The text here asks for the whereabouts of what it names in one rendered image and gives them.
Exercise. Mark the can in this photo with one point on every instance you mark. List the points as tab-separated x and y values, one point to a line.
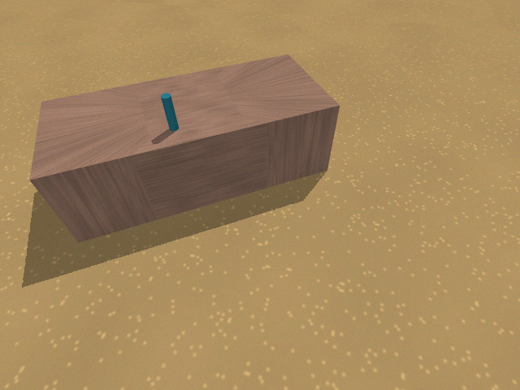
169	111

